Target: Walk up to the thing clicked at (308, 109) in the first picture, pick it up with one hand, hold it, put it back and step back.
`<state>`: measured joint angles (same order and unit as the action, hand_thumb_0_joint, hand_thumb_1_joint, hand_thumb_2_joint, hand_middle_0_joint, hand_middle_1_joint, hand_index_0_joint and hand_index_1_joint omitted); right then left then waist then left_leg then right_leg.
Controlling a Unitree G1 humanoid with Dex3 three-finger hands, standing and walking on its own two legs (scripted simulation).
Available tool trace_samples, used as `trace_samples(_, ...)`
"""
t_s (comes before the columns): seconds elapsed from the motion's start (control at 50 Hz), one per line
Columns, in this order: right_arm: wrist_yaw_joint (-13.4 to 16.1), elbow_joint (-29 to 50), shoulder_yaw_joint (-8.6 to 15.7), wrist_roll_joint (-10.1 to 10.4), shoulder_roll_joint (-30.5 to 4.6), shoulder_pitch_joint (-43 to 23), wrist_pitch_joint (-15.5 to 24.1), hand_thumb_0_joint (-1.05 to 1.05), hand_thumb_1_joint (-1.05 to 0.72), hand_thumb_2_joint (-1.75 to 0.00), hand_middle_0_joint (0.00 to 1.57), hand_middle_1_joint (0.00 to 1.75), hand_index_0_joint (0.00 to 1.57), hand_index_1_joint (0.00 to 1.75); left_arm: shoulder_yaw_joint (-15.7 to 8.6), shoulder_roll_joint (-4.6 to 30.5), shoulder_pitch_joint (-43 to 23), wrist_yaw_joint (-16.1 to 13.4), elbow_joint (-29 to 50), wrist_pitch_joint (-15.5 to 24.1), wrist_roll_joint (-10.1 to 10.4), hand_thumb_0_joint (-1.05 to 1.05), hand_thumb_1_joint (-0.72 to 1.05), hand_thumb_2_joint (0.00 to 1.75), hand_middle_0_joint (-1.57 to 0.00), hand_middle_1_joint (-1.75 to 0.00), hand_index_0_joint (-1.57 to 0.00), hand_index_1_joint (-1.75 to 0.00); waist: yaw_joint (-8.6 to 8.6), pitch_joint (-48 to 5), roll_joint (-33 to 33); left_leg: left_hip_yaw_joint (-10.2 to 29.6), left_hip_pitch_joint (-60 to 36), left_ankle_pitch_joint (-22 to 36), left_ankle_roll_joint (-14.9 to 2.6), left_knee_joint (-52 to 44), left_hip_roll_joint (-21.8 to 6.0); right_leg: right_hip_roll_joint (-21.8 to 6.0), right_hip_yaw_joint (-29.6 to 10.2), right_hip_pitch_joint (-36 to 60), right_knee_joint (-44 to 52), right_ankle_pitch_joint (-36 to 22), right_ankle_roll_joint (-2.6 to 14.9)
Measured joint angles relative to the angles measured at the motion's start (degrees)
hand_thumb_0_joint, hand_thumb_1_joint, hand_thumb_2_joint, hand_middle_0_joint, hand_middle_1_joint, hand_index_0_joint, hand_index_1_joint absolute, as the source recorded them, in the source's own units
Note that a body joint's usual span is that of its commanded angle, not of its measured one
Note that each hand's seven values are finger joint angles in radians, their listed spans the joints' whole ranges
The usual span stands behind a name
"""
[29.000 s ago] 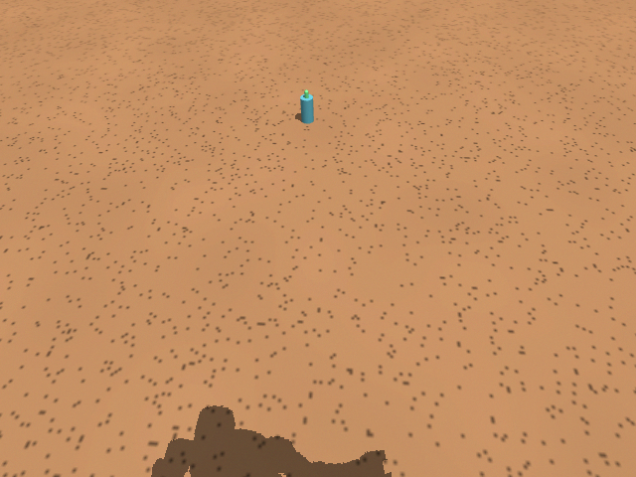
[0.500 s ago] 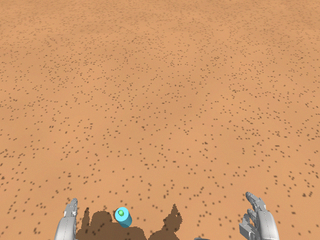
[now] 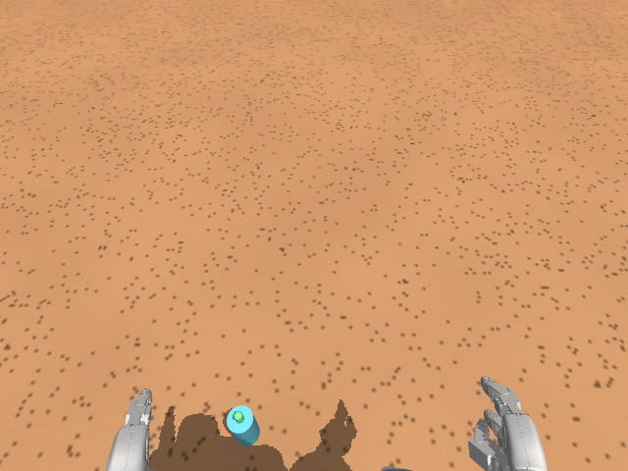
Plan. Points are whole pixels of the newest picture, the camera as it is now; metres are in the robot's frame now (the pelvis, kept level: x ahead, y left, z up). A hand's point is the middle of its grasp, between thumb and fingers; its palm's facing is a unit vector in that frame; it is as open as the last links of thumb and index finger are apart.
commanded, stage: home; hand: left
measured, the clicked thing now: (242, 424) +0.36 +0.21 -0.63
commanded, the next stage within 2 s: stand in 0.40 s
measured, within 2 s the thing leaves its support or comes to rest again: neither
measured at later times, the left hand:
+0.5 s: hand (178, 453) +0.18 +0.19 -0.06, palm faces +0.10 -0.95 -0.28, open 17.6 cm
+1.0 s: hand out of the picture +0.12 +0.24 -0.11, palm faces -0.02 -0.94 -0.35, open 8.7 cm
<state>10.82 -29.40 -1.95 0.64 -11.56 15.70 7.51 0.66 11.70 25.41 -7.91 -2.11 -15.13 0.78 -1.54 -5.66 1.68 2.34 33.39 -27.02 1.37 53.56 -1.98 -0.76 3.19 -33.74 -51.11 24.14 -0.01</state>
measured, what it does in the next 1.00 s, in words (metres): stands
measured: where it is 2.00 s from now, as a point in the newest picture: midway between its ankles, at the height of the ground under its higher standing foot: outside the picture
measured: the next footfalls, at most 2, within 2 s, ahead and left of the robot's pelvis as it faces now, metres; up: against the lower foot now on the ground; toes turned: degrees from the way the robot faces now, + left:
none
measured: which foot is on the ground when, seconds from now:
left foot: down 0.00-1.00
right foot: down 0.00-1.00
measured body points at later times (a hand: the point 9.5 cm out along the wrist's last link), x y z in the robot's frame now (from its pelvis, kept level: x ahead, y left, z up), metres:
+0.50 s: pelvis +0.01 +0.00 +0.00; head +0.03 +0.01 +0.45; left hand +0.17 +0.24 -0.04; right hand +0.17 -0.23 -0.07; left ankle +0.00 +0.13 -0.69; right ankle +0.02 -0.12 -0.69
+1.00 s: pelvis +0.00 +0.01 +0.02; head +0.02 +0.01 +0.47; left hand +0.12 +0.29 -0.08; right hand +0.12 -0.28 -0.09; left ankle +0.00 +0.13 -0.69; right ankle +0.02 -0.12 -0.69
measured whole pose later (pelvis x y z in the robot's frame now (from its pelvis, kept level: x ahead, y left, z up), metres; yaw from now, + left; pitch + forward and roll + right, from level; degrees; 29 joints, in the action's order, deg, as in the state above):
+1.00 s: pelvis +0.00 +0.01 +0.02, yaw +0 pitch +1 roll +0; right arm 1.3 -47.5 1.9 -3.1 -17.2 11.1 1.2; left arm -1.0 18.3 13.6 -1.4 -39.9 -0.8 -2.8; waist 0.3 0.9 -1.1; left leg 0.6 21.2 -23.0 0.3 43.5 0.0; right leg -2.6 1.7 -23.0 -43.9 21.5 -0.7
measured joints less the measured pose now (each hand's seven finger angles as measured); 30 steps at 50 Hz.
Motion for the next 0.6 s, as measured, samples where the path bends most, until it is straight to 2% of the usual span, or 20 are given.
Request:
trace_samples(0.52, -0.1, -0.2, 0.0, -0.1, 0.1, 0.0, 0.3, 0.02, -0.9, -0.9, 0.2, 0.3, 0.2, 0.3, 0.0, 0.1, 0.2, 0.0, 0.5, 0.1, -0.1, -0.01, -0.57, 0.04, -0.05, -0.05, -0.06, -0.05, 0.16, -0.1, 0.0, -0.2, 0.0, -0.7, -0.38, 0.2, 0.1, -0.1, -0.2, 0.2, 0.2, 0.4, -0.4)
trace_samples(0.6, -0.1, -0.2, 0.0, -0.1, 0.1, 0.0, 0.3, 0.02, -0.9, -0.9, 0.2, 0.3, 0.2, 0.3, 0.0, 0.1, 0.3, 0.0, 0.8, 0.2, -0.1, -0.01, -0.53, 0.08, -0.09, -0.09, -0.09, -0.09, 0.2, -0.2, 0.0, -0.2, -0.1, -0.8, -0.4, 0.2, 0.1, -0.1, -0.2, 0.2, 0.3, 0.5, -0.43)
